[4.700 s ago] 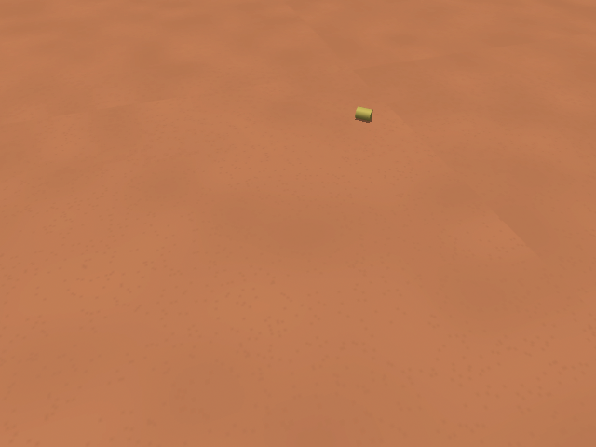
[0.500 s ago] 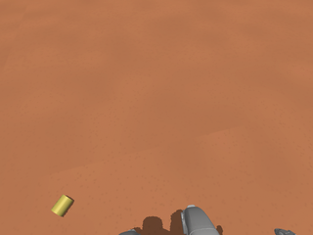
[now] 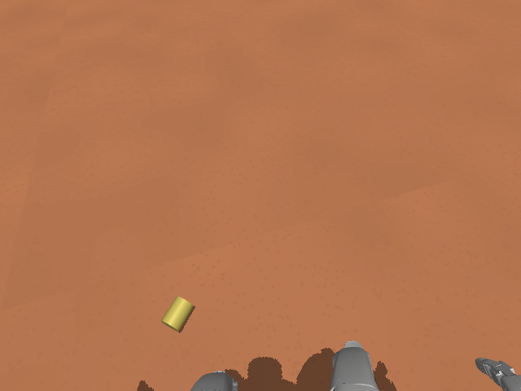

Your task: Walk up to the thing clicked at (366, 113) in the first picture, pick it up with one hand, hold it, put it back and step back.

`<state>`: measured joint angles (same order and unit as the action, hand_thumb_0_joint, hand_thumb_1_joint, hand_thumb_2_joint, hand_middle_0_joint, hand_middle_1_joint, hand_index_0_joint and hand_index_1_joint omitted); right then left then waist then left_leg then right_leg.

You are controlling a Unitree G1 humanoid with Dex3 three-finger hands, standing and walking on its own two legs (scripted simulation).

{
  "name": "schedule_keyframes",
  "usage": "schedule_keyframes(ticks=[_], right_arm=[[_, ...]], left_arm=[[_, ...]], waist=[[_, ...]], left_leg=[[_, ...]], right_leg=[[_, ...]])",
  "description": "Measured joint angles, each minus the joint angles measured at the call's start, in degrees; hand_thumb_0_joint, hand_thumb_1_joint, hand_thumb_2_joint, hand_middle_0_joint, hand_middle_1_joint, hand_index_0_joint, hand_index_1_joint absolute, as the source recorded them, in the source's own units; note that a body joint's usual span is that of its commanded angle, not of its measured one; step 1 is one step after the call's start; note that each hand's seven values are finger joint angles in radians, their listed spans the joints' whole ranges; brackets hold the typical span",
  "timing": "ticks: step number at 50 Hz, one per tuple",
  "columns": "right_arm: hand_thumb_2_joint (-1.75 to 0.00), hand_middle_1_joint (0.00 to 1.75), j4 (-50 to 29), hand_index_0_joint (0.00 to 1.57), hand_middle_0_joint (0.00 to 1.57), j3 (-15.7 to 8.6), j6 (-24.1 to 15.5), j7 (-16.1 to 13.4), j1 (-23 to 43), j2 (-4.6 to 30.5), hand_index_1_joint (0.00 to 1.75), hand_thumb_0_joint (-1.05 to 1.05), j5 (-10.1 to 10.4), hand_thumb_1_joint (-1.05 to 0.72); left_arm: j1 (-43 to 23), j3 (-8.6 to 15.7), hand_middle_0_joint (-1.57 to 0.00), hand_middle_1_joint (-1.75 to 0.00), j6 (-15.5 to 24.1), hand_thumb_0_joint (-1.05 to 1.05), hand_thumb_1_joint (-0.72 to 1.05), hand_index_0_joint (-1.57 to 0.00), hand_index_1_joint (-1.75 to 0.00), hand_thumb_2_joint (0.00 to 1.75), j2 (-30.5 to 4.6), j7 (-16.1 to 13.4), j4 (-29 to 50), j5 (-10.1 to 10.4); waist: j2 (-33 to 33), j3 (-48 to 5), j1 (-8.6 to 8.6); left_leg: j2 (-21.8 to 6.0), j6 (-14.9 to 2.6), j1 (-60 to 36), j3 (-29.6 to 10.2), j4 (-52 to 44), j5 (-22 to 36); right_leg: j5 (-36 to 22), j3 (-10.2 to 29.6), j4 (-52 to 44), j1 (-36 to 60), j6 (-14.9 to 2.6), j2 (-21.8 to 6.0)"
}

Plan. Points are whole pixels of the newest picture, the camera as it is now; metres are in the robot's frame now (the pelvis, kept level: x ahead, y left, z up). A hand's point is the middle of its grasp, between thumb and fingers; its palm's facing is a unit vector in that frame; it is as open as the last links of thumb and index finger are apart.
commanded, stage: walk up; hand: left
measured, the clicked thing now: (177, 313) +0.45 +0.36 -0.67
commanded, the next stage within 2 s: none
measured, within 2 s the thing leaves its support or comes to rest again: neither
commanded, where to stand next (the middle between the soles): +0.04 +0.22 m, yaw -11 degrees
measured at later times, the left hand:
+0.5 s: hand out of the picture -0.01 +0.52 -0.08, palm faces -0.06 -0.80 -0.60, open 7.4 cm
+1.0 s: hand out of the picture +0.04 +0.56 -0.11, palm faces -0.27 -0.91 -0.30, open 7.4 cm
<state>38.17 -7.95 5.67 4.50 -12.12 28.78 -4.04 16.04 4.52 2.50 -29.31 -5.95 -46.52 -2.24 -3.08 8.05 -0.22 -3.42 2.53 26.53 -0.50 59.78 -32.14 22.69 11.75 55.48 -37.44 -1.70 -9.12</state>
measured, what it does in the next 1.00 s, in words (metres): steps to the left: right foot, then left foot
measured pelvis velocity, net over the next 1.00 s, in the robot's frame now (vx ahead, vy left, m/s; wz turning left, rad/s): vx -0.08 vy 0.31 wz -0.23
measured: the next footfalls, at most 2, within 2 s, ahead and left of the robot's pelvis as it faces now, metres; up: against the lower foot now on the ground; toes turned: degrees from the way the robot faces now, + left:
right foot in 0.24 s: +0.05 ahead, +0.00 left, +0.00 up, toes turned -6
left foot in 0.54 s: -0.06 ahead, +0.42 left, +0.00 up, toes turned -4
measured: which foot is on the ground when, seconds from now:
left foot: down 0.00-0.24, up 0.26-0.52, down 0.54-1.00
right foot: up 0.00-0.22, down 0.24-0.56, up 0.58-1.00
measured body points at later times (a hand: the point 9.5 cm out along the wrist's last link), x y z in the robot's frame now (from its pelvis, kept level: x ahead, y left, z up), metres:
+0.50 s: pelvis -0.09 +0.21 +0.02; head -0.05 +0.17 +0.46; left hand -0.01 +0.56 -0.04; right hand -0.01 -0.13 -0.11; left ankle -0.08 +0.40 -0.62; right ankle +0.01 +0.01 -0.66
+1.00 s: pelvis -0.08 +0.31 +0.07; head -0.03 +0.34 +0.51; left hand +0.05 +0.61 -0.08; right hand -0.18 -0.01 -0.02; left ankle -0.10 +0.42 -0.67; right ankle -0.08 +0.14 -0.61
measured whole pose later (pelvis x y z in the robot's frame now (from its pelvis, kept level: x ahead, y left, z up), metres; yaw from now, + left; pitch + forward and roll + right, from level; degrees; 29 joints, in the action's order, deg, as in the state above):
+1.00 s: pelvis -0.08 +0.31 +0.07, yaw -13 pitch -3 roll -1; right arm 54.4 -3.5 -4.0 -2.1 -21.7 21.8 -1.2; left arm 11.9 4.2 -2.5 -24.3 2.1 -55.7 -0.7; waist 5.1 7.7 2.0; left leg -3.3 -0.7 7.3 9.0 30.8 -20.7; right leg 17.3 7.3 56.1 -27.9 -0.2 0.9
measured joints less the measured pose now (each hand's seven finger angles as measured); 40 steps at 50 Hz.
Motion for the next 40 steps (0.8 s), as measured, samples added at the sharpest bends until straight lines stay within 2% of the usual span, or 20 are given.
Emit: schedule_keyframes(ticks=[1, 2, 4, 6, 9, 11, 12, 15, 18, 21, 23, 25, 27, 28, 29, 30, 32, 34, 37, 40], right_arm=[[-0.90, 0.30, 0.28, 0.20, 0.20, 0.52, -0.26, -0.22, -0.38, -0.12, 0.30, 0.01, 0.13, -0.91], [-0.90, 0.30, 0.78, 0.20, 0.20, 0.93, -0.28, -0.48, -0.54, -0.78, 0.30, 0.01, 0.08, -0.91], [-0.90, 0.30, 1.47, 0.20, 0.20, 1.90, -0.08, -1.12, -0.79, -3.05, 0.30, 0.01, -0.07, -0.91], [-0.90, 0.30, 1.65, 0.20, 0.20, 2.74, 0.01, -1.37, -1.39, -4.57, 0.30, 0.01, -0.02, -0.91], [-0.90, 0.30, 1.14, 0.21, 0.20, 3.34, 0.28, -1.37, -2.55, -5.26, 0.30, 0.01, -0.44, -0.90], [-0.90, 0.31, 0.52, 0.21, 0.20, 3.49, 0.87, -1.32, -3.29, -4.85, 0.30, 0.01, -0.34, -0.90], [-0.90, 0.31, 0.26, 0.21, 0.20, 3.47, 1.09, -1.31, -3.37, -4.55, 0.30, 0.01, -0.03, -0.90], [-0.90, 0.31, 0.58, 0.21, 0.20, 2.90, 1.96, -2.06, -2.75, -3.97, 0.30, 0.01, 0.00, -0.90], [-0.90, 0.30, 1.32, 0.21, 0.20, 2.17, 2.51, -1.61, -2.60, -3.23, 0.30, 0.01, 0.12, -0.90], [-0.90, 0.30, 1.35, 0.21, 0.20, 1.40, 2.35, -0.64, -2.41, -2.11, 0.30, 0.01, 0.13, -0.90], [-0.90, 0.30, 1.72, 0.21, 0.20, 0.99, 2.18, -0.35, -2.01, -1.39, 0.30, 0.01, 0.62, -0.91], [-0.90, 0.30, 2.63, 0.21, 0.20, 0.77, 1.85, -0.28, -1.80, -0.84, 0.30, 0.01, 1.56, -0.91], [-0.90, 0.30, 3.86, 0.21, 0.20, 0.59, 0.82, -0.54, -2.53, -0.11, 0.30, 0.01, 2.51, -0.91], [-0.90, 0.30, 4.87, 0.20, 0.20, 0.42, -0.01, -1.08, -2.76, -0.46, 0.30, 0.01, 2.52, -0.91], [-0.90, 0.30, 5.77, 0.20, 0.20, 0.63, -0.71, -1.66, -3.18, -1.02, 0.30, 0.01, 2.23, -0.91], [-0.90, 0.30, 6.77, 0.20, 0.20, 1.24, -1.18, -2.04, -3.82, -1.31, 0.30, 0.01, 2.29, -0.91], [-0.90, 0.30, 9.81, 0.20, 0.20, 2.60, -1.99, -2.79, -4.47, -3.13, 0.30, 0.01, 2.19, -0.91], [-0.90, 0.30, 12.38, 0.20, 0.20, 4.15, -3.01, -3.50, -5.04, -5.54, 0.30, 0.01, 2.12, -0.91], [-0.90, 0.30, 15.09, 0.21, 0.20, 5.38, -5.06, -3.91, -6.46, -7.76, 0.30, 0.01, 2.25, -0.90], [-0.90, 0.31, 16.78, 0.21, 0.20, 5.64, -6.97, -4.53, -7.90, -8.49, 0.30, 0.01, 2.29, -0.90]], left_arm=[[-0.61, 0.30, -0.21, -0.30, -0.63, 0.00, 0.90, -0.22, -0.30, 0.89, 0.12, -0.76, -1.44, 0.28], [-1.13, 0.46, -0.21, -0.30, -1.07, 0.00, 0.90, -0.21, -0.30, 0.89, 0.13, -1.24, -2.72, 0.66], [-1.51, 0.75, -0.21, -0.30, -1.01, 0.00, 0.90, -0.21, -0.30, 0.89, -0.25, -1.35, -4.24, 1.73], [-1.47, 0.60, -0.21, -0.30, -0.42, 0.01, 0.90, -0.21, -0.30, 0.89, 0.07, -0.80, -4.71, 2.55], [-0.69, -0.13, -0.21, -0.30, 0.30, 0.00, 0.90, -0.21, -0.30, 0.89, 2.11, -0.02, -4.09, 3.22], [0.58, -0.89, -0.21, -0.30, 1.18, 0.00, 0.90, -0.21, -0.30, 0.89, 3.73, 0.09, -2.74, 3.20], [1.28, -1.10, -0.21, -0.30, 1.72, 0.00, 0.90, -0.21, -0.30, 0.89, 4.32, 0.00, -1.84, 2.74], [1.09, -2.20, -0.21, -0.30, 1.42, 0.00, 0.90, -0.21, -0.30, 0.89, 6.21, -0.28, -0.48, 1.66], [0.56, -2.60, -0.21, -0.30, 1.12, 0.00, 0.90, -0.21, -0.30, 0.89, 7.20, -0.33, -0.14, 1.26], [0.73, -1.99, -0.22, -0.30, 1.10, 0.00, 0.89, -0.22, -0.30, 0.89, 6.97, -0.05, 0.09, 0.85], [0.96, -1.39, -0.22, -0.30, 1.00, 0.00, 0.89, -0.22, -0.30, 0.89, 6.19, 0.20, -0.19, 0.36], [0.95, -0.85, -0.22, -0.30, 0.45, 0.00, 0.89, -0.22, -0.30, 0.89, 5.00, 0.63, -0.80, -0.36], [0.62, -0.40, -0.22, -0.30, -0.42, 0.00, 0.89, -0.22, -0.30, 0.89, 3.84, 1.25, -1.56, -0.79], [0.06, 0.02, -0.21, -0.30, -0.95, 0.00, 0.89, -0.22, -0.30, 0.89, 3.04, 1.46, -2.23, -0.82], [-0.38, 0.52, -0.21, -0.30, -1.62, 0.00, 0.89, -0.21, -0.30, 0.89, 2.54, 1.35, -3.13, -0.57], [-0.60, 0.85, -0.21, -0.30, -2.22, 0.00, 0.90, -0.21, -0.30, 0.89, 2.65, 1.05, -4.38, -0.39], [-1.38, 1.00, -0.21, -0.30, -2.63, 0.00, 0.90, -0.21, -0.30, 0.89, 2.38, 1.15, -7.09, 0.16], [-1.72, 1.04, -0.21, -0.30, -2.18, 0.01, 0.90, -0.21, -0.30, 0.89, 1.60, 2.25, -8.73, 1.14], [-1.61, 1.18, -0.21, -0.30, -2.19, 0.01, 0.90, -0.21, -0.30, 0.89, 1.44, 4.40, -10.05, 1.56], [-1.10, 1.33, -0.21, -0.30, -3.22, 0.00, 0.90, -0.21, -0.30, 0.89, 2.16, 6.00, -10.39, 1.22]], waist=[[-0.90, -0.08, 0.42], [-1.44, -0.06, 1.12], [-0.79, 0.16, 2.37], [-0.55, 0.65, 3.35], [-1.10, 0.84, 3.90], [-1.71, 0.39, 3.52], [-1.98, 0.44, 2.81], [-4.33, 2.66, 2.07], [-5.07, 2.56, 1.22], [-4.62, 1.62, 0.65], [-3.96, 0.71, 0.24], [-3.04, -0.53, -0.30], [-2.44, -2.19, -0.58], [-0.94, -2.21, -0.59], [0.40, -2.10, -0.92], [0.23, -2.60, -0.71], [0.47, -3.33, 0.59], [2.26, -3.60, 1.44], [4.25, -3.76, 2.12], [5.95, -3.83, 1.96]], left_leg=[[-0.31, -0.30, 0.64, -0.12, 1.15, 0.13], [-0.44, -0.86, 0.88, -0.26, 1.14, 0.72], [0.05, -2.01, 0.57, 0.39, -1.14, 2.81], [0.65, -3.33, -0.03, 1.07, -4.07, 5.00], [1.87, -5.31, -0.57, 2.86, -7.93, 7.83], [2.84, -6.35, 0.20, 4.48, -8.53, 8.66], [3.35, -6.16, 1.32, 4.78, -7.08, 8.79], [5.16, -4.10, 5.69, 0.13, 5.26, 1.99], [4.57, -2.86, 9.20, -3.40, 16.40, 4.29], [2.36, -2.22, 9.08, -6.22, 19.73, 7.46], [0.16, -2.09, 6.58, -6.26, 16.52, 7.56], [-1.43, -1.94, 2.00, -4.76, 8.39, 3.94], [-1.58, -1.72, -4.11, -2.35, -2.79, 0.71], [-0.23, -0.31, -5.38, -0.83, -4.23, -1.37], [0.82, -0.11, -5.49, 0.76, -2.96, -1.70], [0.73, -0.48, -5.20, 1.28, -1.65, -1.78], [0.48, -1.38, -5.72, 1.43, -2.54, -0.49], [0.67, -1.90, -7.25, 2.21, -6.11, 1.77], [0.79, -2.62, -9.88, 3.32, -12.08, 4.85], [1.10, -3.29, -12.28, 5.00, -17.75, 7.43]], right_leg=[[4.33, -0.23, 4.45, -0.85, -0.46, 2.51], [6.24, -1.50, 8.86, -1.60, -0.66, 4.68], [6.48, -4.78, 14.85, -2.59, -0.70, 7.89], [5.52, -10.06, 15.50, -1.37, -0.56, 9.48], [4.91, -16.85, 7.43, 4.18, -0.06, 10.49], [-0.62, -18.70, -5.34, 10.41, -0.59, 10.86], [-2.22, -17.99, -9.00, 11.90, -1.49, 11.03], [-2.77, -17.40, -6.98, 11.15, -1.05, 10.08], [-4.21, -15.90, -7.40, 10.71, -0.17, 7.40], [-5.27, -13.22, -7.06, 9.03, 0.98, 4.42], [-5.73, -10.88, -6.50, 7.43, 1.70, 2.81], [-5.88, -8.27, -5.79, 5.59, 2.10, 1.60], [-4.11, -5.71, -4.19, 3.57, 2.15, 0.83], [-0.20, -3.16, -1.96, 2.56, 1.45, 0.36], [4.13, -0.29, 1.45, 1.58, 0.53, 1.34], [6.22, 0.26, 4.94, 0.89, 0.28, 3.50], [4.11, -0.73, 10.30, 0.30, 0.38, 7.47], [0.82, -2.30, 12.52, 0.32, 0.60, 9.91], [-2.13, -4.70, 11.75, 2.51, 0.98, 11.93], [-4.38, -4.42, 10.22, 5.12, 1.36, 12.99]])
